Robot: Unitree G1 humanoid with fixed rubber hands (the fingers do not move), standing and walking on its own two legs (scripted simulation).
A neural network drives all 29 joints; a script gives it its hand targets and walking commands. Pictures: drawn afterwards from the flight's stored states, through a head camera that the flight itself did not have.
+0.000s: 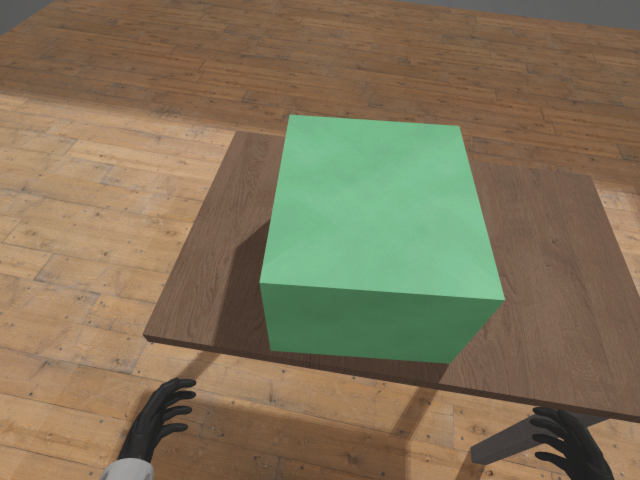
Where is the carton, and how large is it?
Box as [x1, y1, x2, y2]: [259, 115, 504, 363]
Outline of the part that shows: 289,115 259,282 270,349 281,351 449,363 504,300 459,127 452,125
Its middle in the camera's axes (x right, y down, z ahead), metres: +0.08 -0.01 +0.60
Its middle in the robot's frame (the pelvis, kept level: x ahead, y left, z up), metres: +0.47 -0.03 +0.00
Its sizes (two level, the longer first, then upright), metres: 0.314 0.272 0.199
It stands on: a table, 0.67 m high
